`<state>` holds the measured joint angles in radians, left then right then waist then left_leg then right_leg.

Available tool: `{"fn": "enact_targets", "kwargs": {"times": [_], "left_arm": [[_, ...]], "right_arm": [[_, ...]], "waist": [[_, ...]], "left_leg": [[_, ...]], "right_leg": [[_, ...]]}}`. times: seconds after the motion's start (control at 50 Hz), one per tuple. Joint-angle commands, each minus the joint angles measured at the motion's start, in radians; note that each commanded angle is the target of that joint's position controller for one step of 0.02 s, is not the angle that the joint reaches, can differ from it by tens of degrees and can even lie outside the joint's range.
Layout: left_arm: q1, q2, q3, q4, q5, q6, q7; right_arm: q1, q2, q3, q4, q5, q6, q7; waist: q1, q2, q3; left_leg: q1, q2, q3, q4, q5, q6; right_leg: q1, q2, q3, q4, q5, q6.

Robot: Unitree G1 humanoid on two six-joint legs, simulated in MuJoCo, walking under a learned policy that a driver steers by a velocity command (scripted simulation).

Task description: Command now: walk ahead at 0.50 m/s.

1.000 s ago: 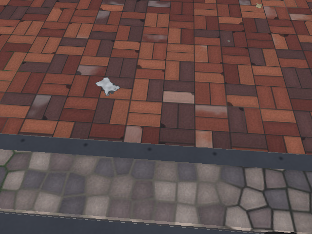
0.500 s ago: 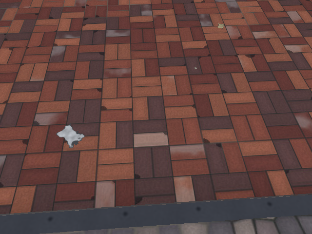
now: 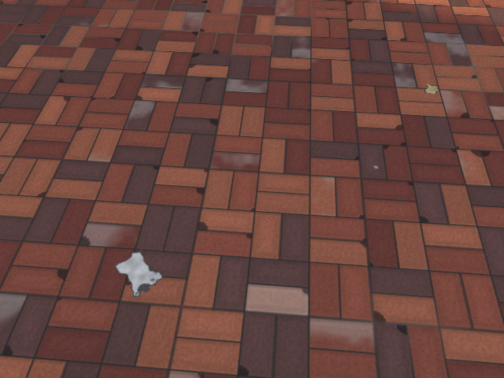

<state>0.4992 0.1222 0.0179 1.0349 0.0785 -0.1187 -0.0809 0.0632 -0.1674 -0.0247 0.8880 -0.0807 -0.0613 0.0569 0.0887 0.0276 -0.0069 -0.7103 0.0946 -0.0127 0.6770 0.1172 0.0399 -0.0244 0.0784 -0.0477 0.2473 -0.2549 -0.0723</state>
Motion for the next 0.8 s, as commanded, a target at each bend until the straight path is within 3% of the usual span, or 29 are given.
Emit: {"fn": "enact_targets", "kwargs": {"times": [0.02, 0.04, 0.06, 0.08, 0.1, 0.12, 0.14, 0.16, 0.18, 0.2, 0.22, 0.24, 0.26, 0.28, 0.3, 0.36, 0.38, 0.4, 0.44, 0.48, 0.5, 0.56, 0.62, 0.64, 0.66, 0.72, 0.76, 0.78, 0.8], "left_arm": [[0.062, 0.136, 0.023, -0.011, 0.0, -0.007, -0.01], [0.075, 0.14, 0.025, 0.0, -0.002, -0.004, -0.007], [0.074, 0.14, 0.025, 0.011, 0.018, -0.004, 0.0], [0.033, 0.135, 0.028, -0.016, 0.022, -0.004, 0.014], [-0.024, 0.155, 0.036, -0.029, 0.003, -0.011, 0.019], [-0.009, 0.184, 0.045, -0.024, -0.036, -0.006, 0.024], [0.056, 0.182, 0.043, 0.001, -0.018, -0.001, 0.024], [0.144, 0.119, 0.027, -0.003, 0.002, -0.008, 0.028], [0.196, 0.061, -0.001, -0.023, 0.021, -0.021, 0.008], [-0.007, 0.126, 0.026, -0.061, -0.008, -0.014, -0.01], [-0.135, 0.145, 0.039, -0.102, -0.036, -0.013, 0.003], [-0.166, 0.147, 0.037, -0.108, -0.026, -0.013, 0.025], [-0.163, 0.107, 0.03, -0.115, 0.004, -0.009, 0.044], [-0.17, 0.062, 0.016, -0.111, 0.02, 0.0, 0.052], [-0.153, 0.033, 0.011, -0.105, 0.024, 0.011, 0.056], [-0.22, 0.061, 0.018, -0.13, 0.008, 0.033, 0.039], [-0.255, 0.064, 0.017, -0.146, 0.009, 0.038, 0.035], [-0.238, 0.039, 0.004, -0.14, 0.027, 0.04, 0.023], [-0.306, 0.072, 0.008, -0.166, 0.03, 0.027, 0.019], [-0.355, 0.084, 0.004, -0.19, 0.019, 0.024, 0.025], [-0.366, 0.082, 0.003, -0.196, 0.021, 0.034, 0.028], [-0.445, 0.107, 0.003, -0.239, 0.028, 0.053, 0.034], [-0.589, 0.085, -0.012, -0.285, 0.018, 0.062, 0.033], [-0.732, 0.162, 0.024, -0.343, -0.177, 0.034, 0.024], [-0.728, 0.147, 0.017, -0.347, -0.192, 0.028, 0.014], [-0.629, 0.131, 0.023, -0.288, -0.141, 0.024, -0.005], [-0.285, 0.183, 0.059, -0.169, -0.113, 0.029, 0.006], [-0.052, 0.235, 0.071, -0.098, -0.095, 0.029, 0.009], [0.021, 0.278, 0.067, -0.085, -0.084, 0.022, 0.02]], "right_arm": [[-0.1, -0.09, -0.024, -0.084, 0.012, -0.001, -0.008], [-0.128, -0.096, -0.027, -0.094, 0.017, -0.001, -0.012], [-0.099, -0.089, -0.028, -0.095, 0.016, -0.003, -0.015], [-0.051, -0.109, -0.041, -0.081, 0.007, -0.013, -0.017], [-0.053, -0.124, -0.044, -0.09, 0.02, -0.018, -0.023], [-0.098, -0.148, -0.057, -0.104, 0.039, -0.025, -0.024], [-0.056, -0.148, -0.059, -0.095, 0.054, -0.037, -0.026], [0.118, -0.194, -0.07, -0.055, 0.065, -0.05, -0.026], [0.393, -0.218, -0.07, 0.0, 0.056, -0.047, -0.027], [0.582, -0.192, -0.07, 0.083, 0.007, -0.047, -0.031], [0.502, -0.226, -0.087, 0.084, 0.005, -0.063, -0.039], [0.377, -0.196, -0.083, 0.067, 0.022, -0.063, -0.046], [0.312, -0.109, -0.058, 0.065, 0.024, -0.061, -0.051], [0.273, -0.045, -0.041, 0.058, 0.025, -0.06, -0.055], [0.259, -0.016, -0.031, 0.051, 0.025, -0.062, -0.057], [0.311, -0.055, -0.04, 0.067, 0.01, -0.073, -0.043], [0.339, -0.055, -0.039, 0.078, 0.004, -0.075, -0.034], [0.368, -0.05, -0.036, 0.09, -0.01, -0.073, -0.032], [0.424, -0.026, -0.019, 0.106, -0.009, -0.081, -0.038], [0.439, -0.034, -0.009, 0.103, -0.001, -0.078, -0.033], [0.476, -0.018, 0.003, 0.12, -0.005, -0.073, -0.026], [0.579, -0.001, 0.025, 0.156, 0.004, -0.075, -0.017], [0.697, -0.006, 0.031, 0.199, 0.018, -0.067, -0.036], [0.524, -0.168, -0.034, 0.147, 0.143, -0.039, -0.099], [0.529, -0.172, -0.033, 0.139, 0.14, -0.024, -0.119], [0.569, -0.113, -0.045, 0.157, 0.112, 0.011, -0.121], [0.541, -0.079, -0.04, 0.159, 0.097, 0.004, -0.092], [0.534, -0.042, -0.039, 0.154, 0.094, -0.023, -0.072], [0.655, 0.007, -0.014, 0.162, 0.131, -0.049, -0.06]], "waist": [[-0.035, -0.081, 0.085], [-0.032, -0.08, 0.09], [-0.058, -0.101, 0.082], [-0.084, -0.081, 0.049], [-0.105, -0.079, 0.048], [-0.102, -0.057, 0.025], [-0.098, -0.08, -0.022], [-0.11, 0.023, -0.208], [-0.202, 0.214, -0.392], [-0.299, 0.137, -0.287], [-0.266, 0.053, -0.079], [-0.211, 0.005, 0.005], [-0.153, -0.012, -0.011], [-0.126, -0.015, 0.025], [-0.099, -0.013, 0.031], [-0.112, -0.001, 0.043], [-0.118, -0.002, 0.042], [-0.113, -0.001, 0.039], [-0.142, -0.009, 0.038], [-0.154, -0.005, 0.019], [-0.159, 0.021, 0.04], [-0.183, -0.015, 0.118], [-0.259, -0.017, 0.164], [-0.238, -0.001, 0.201], [-0.227, -0.011, 0.173], [-0.233, -0.001, 0.111], [-0.071, -0.041, -0.057], [0.029, -0.148, -0.153], [0.015, -0.297, -0.346]], "left_leg": [[0.063, -0.024, 0.007, -0.062, -0.033, 0.008], [0.039, -0.026, 0.005, -0.096, -0.079, 0.019], [0.008, -0.005, -0.043, -0.017, -0.08, 0.03], [0.042, -0.029, -0.003, 0.038, -0.149, 0.043], [0.112, -0.028, -0.011, -0.043, -0.224, 0.058], [0.262, -0.096, 0.107, -0.176, -0.223, 0.078], [0.492, -0.114, 0.11, -0.116, -0.128, 0.116], [0.866, -0.031, -0.023, -0.014, 0.059, 0.246], [1.246, 0.2, -0.461, -0.194, -0.105, 0.436], [1.214, 0.244, -0.642, -0.345, -0.23, 0.392], [1.005, 0.231, -0.544, -0.381, -0.291, 0.306], [0.811, 0.219, -0.436, -0.406, -0.239, 0.288], [0.691, 0.191, -0.36, -0.421, -0.244, 0.279], [0.592, 0.169, -0.297, -0.459, -0.232, 0.264], [0.53, 0.145, -0.259, -0.492, -0.235, 0.251], [0.48, 0.092, -0.137, -0.515, -0.205, 0.243], [0.467, 0.089, -0.12, -0.509, -0.175, 0.246], [0.43, 0.079, -0.1, -0.459, -0.156, 0.238], [0.508, 0.081, -0.111, -0.384, -0.136, 0.246], [0.401, 0.02, -0.059, -0.311, -0.218, 0.221], [0.347, 0.031, -0.073, -0.309, -0.267, 0.228], [0.479, 0.107, -0.177, -0.222, -0.324, 0.251], [0.66, 0.121, -0.22, -0.131, -0.379, 0.228], [0.515, 0.148, -0.253, -0.089, -0.349, 0.19], [0.555, 0.142, -0.236, -0.053, -0.313, 0.18], [0.588, 0.075, -0.163, 0.113, -0.178, 0.123], [0.428, -0.001, -0.083, 0.472, -0.013, 0.082], [0.104, -0.103, -0.026, 0.878, -0.497, 0.02], [-0.164, -0.143, -0.154, 1.203, -0.939, -0.003]], "right_leg": [[-0.047, -0.301, 0.136, -0.057, 0.408, -0.189], [0.028, -0.32, 0.147, -0.046, 0.427, -0.181], [0.109, -0.364, 0.168, -0.003, 0.508, -0.17], [0.133, -0.345, 0.132, 0.054, 0.605, -0.145], [0.114, -0.34, 0.112, 0.082, 0.671, -0.116], [0.082, -0.283, 0.077, 0.133, 0.721, -0.106], [-0.024, -0.242, 0.069, 0.215, 0.788, -0.073], [-0.215, -0.15, 0.029, 0.453, 0.604, -0.01], [-0.55, 0.005, 0.023, 0.771, -0.027, 0.062], [-0.735, 0.022, 0.104, 1.052, -0.378, 0.038], [-0.813, -0.057, 0.17, 1.105, -0.282, 0.003], [-0.763, -0.124, 0.164, 1.08, -0.182, -0.007], [-0.68, -0.169, 0.175, 1.02, -0.125, -0.023], [-0.632, -0.2, 0.173, 0.973, -0.061, -0.026], [-0.592, -0.21, 0.167, 0.926, -0.027, -0.023], [-0.631, -0.203, 0.107, 0.774, 0.091, 0.015], [-0.64, -0.205, 0.09, 0.711, 0.164, 0.029], [-0.624, -0.212, 0.097, 0.723, 0.305, 0.022], [-0.745, -0.222, 0.133, 0.569, 0.55, 0.036], [-0.613, -0.202, 0.091, 0.4, 0.755, 0.036], [-0.559, -0.196, 0.07, 0.418, 0.751, 0.035], [-0.7, -0.218, 0.111, 0.379, 0.665, 0.043], [-0.803, -0.229, 0.099, 0.226, 0.58, 0.052], [-0.735, -0.183, 0.139, 0.275, 0.52, 0.048], [-0.73, -0.182, 0.142, 0.264, 0.501, 0.049], [-0.511, -0.161, 0.087, 0.128, 0.494, 0.03], [-0.021, -0.104, -0.018, 0.145, 0.574, -0.009], [0.339, -0.239, 0.081, 0.268, 0.922, -0.065], [0.646, -0.444, 0.302, 0.536, 1.194, -0.184]]}}
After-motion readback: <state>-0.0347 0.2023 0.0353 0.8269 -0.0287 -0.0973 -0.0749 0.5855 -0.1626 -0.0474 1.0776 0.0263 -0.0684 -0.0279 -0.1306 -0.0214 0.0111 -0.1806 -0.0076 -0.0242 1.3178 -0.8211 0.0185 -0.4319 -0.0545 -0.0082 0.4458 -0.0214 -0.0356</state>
